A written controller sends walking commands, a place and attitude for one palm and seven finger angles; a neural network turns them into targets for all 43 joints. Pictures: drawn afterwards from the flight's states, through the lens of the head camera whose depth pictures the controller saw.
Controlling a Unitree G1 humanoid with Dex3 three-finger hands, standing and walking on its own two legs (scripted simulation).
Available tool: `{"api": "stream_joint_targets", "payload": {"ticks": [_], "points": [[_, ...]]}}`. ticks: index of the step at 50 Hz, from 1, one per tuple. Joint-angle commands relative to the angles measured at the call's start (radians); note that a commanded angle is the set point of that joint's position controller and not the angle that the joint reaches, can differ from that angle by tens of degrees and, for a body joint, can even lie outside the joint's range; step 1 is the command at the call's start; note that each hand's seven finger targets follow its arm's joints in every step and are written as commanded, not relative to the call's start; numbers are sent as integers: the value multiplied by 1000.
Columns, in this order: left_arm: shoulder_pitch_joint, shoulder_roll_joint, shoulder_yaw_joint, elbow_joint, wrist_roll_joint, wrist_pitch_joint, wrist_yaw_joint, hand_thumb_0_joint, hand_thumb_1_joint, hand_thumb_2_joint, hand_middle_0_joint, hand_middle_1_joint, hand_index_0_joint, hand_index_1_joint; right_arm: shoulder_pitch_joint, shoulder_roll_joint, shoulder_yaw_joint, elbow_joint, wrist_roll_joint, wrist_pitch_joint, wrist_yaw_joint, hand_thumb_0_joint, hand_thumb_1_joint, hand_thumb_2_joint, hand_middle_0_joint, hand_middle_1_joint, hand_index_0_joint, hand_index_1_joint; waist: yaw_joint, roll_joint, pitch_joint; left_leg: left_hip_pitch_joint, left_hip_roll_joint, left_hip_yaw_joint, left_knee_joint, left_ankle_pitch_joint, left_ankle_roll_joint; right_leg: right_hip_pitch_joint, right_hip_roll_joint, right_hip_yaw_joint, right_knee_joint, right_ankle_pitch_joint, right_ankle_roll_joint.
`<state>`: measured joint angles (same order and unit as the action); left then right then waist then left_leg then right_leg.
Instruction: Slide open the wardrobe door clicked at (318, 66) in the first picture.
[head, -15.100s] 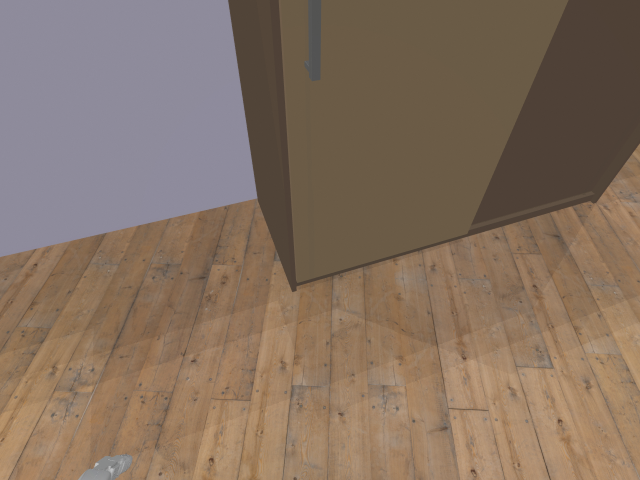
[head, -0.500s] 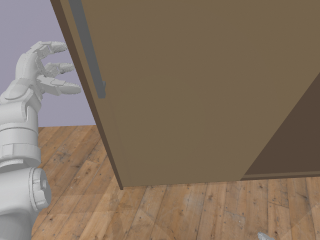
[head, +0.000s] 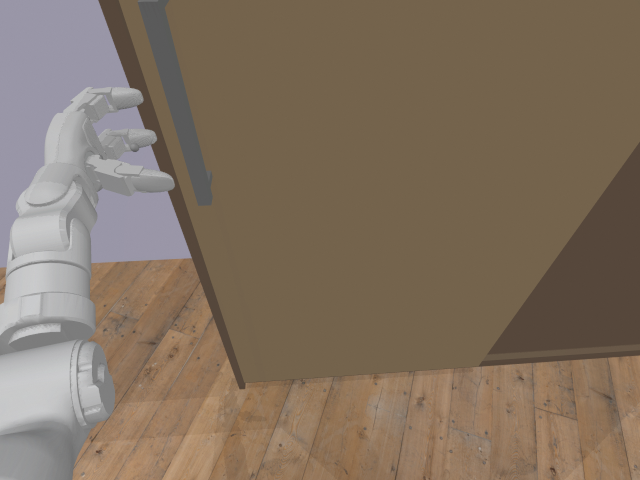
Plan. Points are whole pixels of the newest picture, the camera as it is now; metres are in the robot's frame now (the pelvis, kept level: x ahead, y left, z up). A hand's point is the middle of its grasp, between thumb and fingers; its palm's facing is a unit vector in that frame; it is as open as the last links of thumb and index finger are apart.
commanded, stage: move the hooked fingers beside the handle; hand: left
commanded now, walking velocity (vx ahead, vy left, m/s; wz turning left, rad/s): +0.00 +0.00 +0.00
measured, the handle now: (186, 112) +0.51 +0.18 +0.22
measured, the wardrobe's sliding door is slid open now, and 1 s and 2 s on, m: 0.00 0.00 0.00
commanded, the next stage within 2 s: feel for the door with the fingertips in 1.42 s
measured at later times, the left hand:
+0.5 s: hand (137, 139) +0.45 +0.23 +0.22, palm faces +0.12 -0.99 +0.00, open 14.0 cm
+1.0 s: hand (141, 148) +0.44 +0.22 +0.21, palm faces +0.13 -0.99 +0.00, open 14.0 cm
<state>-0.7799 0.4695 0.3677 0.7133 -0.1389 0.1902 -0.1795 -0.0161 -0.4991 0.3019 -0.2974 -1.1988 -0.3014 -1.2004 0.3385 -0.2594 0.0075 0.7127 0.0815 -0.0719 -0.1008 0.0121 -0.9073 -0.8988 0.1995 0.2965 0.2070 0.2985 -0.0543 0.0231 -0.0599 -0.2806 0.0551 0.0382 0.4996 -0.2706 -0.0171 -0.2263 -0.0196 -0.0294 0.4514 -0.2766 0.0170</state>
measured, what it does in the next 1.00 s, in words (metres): stands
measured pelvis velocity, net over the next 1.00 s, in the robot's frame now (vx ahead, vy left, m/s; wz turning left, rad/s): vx -0.01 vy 0.00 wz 0.02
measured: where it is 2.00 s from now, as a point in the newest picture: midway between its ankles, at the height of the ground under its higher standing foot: outside the picture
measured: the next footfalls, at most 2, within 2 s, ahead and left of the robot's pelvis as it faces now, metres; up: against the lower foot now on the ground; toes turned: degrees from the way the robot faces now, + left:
none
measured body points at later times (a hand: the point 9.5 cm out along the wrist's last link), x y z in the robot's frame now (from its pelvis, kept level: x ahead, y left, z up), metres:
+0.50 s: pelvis -0.01 -0.01 +0.00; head +0.01 -0.01 +0.45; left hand +0.44 +0.28 +0.22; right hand +0.06 -0.28 -0.11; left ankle -0.01 +0.13 -0.74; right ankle -0.03 -0.13 -0.74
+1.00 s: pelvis -0.01 +0.00 +0.00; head +0.01 -0.01 +0.45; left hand +0.43 +0.27 +0.21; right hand +0.11 -0.27 -0.11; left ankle -0.01 +0.13 -0.74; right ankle -0.03 -0.13 -0.74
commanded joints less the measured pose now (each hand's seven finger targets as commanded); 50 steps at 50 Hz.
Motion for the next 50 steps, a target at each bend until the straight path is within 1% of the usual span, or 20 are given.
{"api": "stream_joint_targets", "payload": {"ticks": [1, 6, 8, 11, 14, 17, 20, 24, 27, 31, 34, 36, 39, 40, 41, 44, 47, 48, 49, 50], "points": [[-493, 249, 3, -242, -7, -51, 11, 0, -500, 300, -300, -1200, -300, -1200, -53, -158, -50, -130, -3, -41, -9, 0, -900, -900, 200, 300, 200, 300, 9, 61, -269, 178, -39, -16, -28, 372, 40, 38, 44, -22, -24, 384, -33], [-543, 236, -17, -240, -24, -53, -1, 0, -500, 300, -300, -1200, -300, -1200, -69, -159, -48, -131, -2, -41, -19, 0, -900, -900, 200, 300, 200, 300, -1, 22, -275, 188, -39, -23, -33, 321, 42, 28, 43, -20, -34, 344, -32], [-584, 207, -40, -182, -29, -50, -2, 0, -500, 300, -300, -1200, -300, -1200, -71, -158, -42, -117, -1, -44, -23, 0, -900, -900, 200, 300, 200, 300, -18, 3, -220, 168, -43, -23, -36, 264, 42, -13, 42, -19, -47, 295, -28], [-640, 299, 14, -85, -13, -61, 7, 0, -500, 300, -300, -1200, -300, -1200, -57, -170, -39, -98, -6, -42, -25, 0, -900, -900, 200, 300, 200, 300, -22, -7, -209, 131, -48, -27, -36, 208, 44, -31, 33, -9, -55, 238, -26], [-679, 305, -4, 13, 11, -92, 1, 0, -500, 300, -300, -1200, -300, -1200, -36, -168, -36, -92, -10, -43, -24, 0, -900, -900, 200, 300, 200, 300, -39, -6, -198, 105, -48, -24, -30, 184, 42, -49, 27, -4, -49, 221, -23], [-727, 325, -11, -11, 22, -155, -11, 0, -500, 300, -300, -1200, -300, -1200, -19, -169, -41, -98, -15, -53, -19, 0, -900, -900, 200, 300, 200, 300, -37, 59, -295, 139, -51, -25, -13, 220, 40, -19, 25, 5, -32, 262, -27], [-701, 333, 3, -15, 1, -191, -36, 0, -500, 300, -300, -1200, -300, -1200, 1, -176, -47, -100, -16, -57, -17, 0, -900, -900, 200, 300, 200, 300, -33, 36, -357, 158, -50, -26, -2, 273, 42, 26, 30, 2, -16, 334, -28], [-624, 317, 14, -3, -21, -169, -60, 0, -500, 300, -300, -1200, -300, -1200, 3, -177, -52, -107, -7, -57, -15, 0, -900, -900, 200, 300, 200, 300, -11, 31, -351, 144, -50, -20, -11, 289, 42, 42, 35, -4, -13, 365, -28], [-514, 365, 75, -3, -16, -135, -48, 0, -500, 300, -300, -1200, -300, -1200, 8, -184, -56, -114, -5, -50, -10, 0, -900, -900, 200, 300, 200, 300, 18, 7, -332, 116, -48, -15, -15, 318, 45, 66, 36, -9, -7, 398, -27], [-503, 360, 63, -67, -2, -111, -30, 0, -500, 300, -300, -1200, -300, -1200, 2, -184, -58, -126, -3, -39, -6, 0, -900, -900, 200, 300, 200, 300, 9, 7, -266, 95, -44, -11, -21, 314, 46, 46, 38, -12, -12, 388, -25], [-496, 362, 76, -205, -5, -129, -20, 0, -500, 300, -300, -1200, -300, -1200, -12, -178, -64, -142, -5, -41, -6, 0, -900, -900, 200, 300, 200, 300, 20, 52, -324, 151, -42, -12, -14, 363, 47, 63, 46, -8, -8, 411, -31], [-539, 342, 57, -289, -15, -142, -19, 0, -500, 300, -300, -1200, -300, -1200, -18, -171, -64, -141, -6, -43, -9, 0, -900, -900, 200, 300, 200, 300, 13, 81, -361, 192, -40, -17, -8, 407, 47, 75, 48, -9, -5, 439, -33], [-544, 275, 12, -276, -27, -118, -21, 0, -500, 300, -300, -1200, -300, -1200, -33, -164, -59, -130, -1, -47, -14, 0, -900, -900, 200, 300, 200, 300, 0, 82, -316, 200, -38, -21, -14, 368, 42, 32, 54, -17, -18, 381, -33], [-550, 280, 10, -270, -28, -107, -17, 0, -500, 300, -300, -1200, -300, -1200, -33, -169, -58, -125, 0, -47, -15, 0, -900, -900, 200, 300, 200, 300, -5, 95, -291, 193, -39, -19, -15, 343, 43, 23, 53, -18, -26, 355, -34], [-565, 236, -24, -232, -26, -87, -16, 0, -500, 300, -300, -1200, -300, -1200, -41, -161, -53, -118, 0, -48, -14, 0, -900, -900, 200, 300, 200, 300, -13, 80, -262, 177, -41, -25, -24, 313, 42, 2, 51, -22, -33, 327, -32], [-553, 245, -11, -123, -15, -30, -5, 0, -500, 300, -300, -1200, -300, -1200, -40, -168, -50, -104, 1, -40, -17, 0, -900, -900, 200, 300, 200, 300, -16, 49, -217, 144, -42, -28, -29, 274, 39, -28, 47, -25, -38, 289, -33], [-589, 216, -38, -45, -7, -21, 4, 0, -500, 300, -300, -1200, -300, -1200, -36, -166, -44, -102, -5, -37, -15, 0, -900, -900, 200, 300, 200, 300, -29, -4, -201, 124, -44, -29, -27, 240, 42, -47, 40, -23, -40, 265, -27], [-610, 249, -13, -37, -2, -33, 9, 0, -500, 300, -300, -1200, -300, -1200, -29, -171, -44, -99, -9, -36, -16, 0, -900, -900, 200, 300, 200, 300, -28, -19, -210, 120, -43, -32, -23, 252, 41, -39, 38, -21, -35, 283, -29], [-623, 250, -16, -60, -1, -52, 10, 0, -500, 300, -300, -1200, -300, -1200, -29, -168, -46, -108, -11, -38, -14, 0, -900, -900, 200, 300, 200, 300, -25, -2, -255, 140, -45, -30, -19, 268, 41, -27, 36, -15, -30, 299, -29], [-618, 291, 13, -75, 4, -76, 14, 0, -500, 300, -300, -1200, -300, -1200, -23, -173, -48, -112, -14, -37, -14, 0, -900, -900, 200, 300, 200, 300, -16, -8, -294, 149, -45, -30, -11, 289, 42, 1, 36, -14, -20, 317, -32]]}}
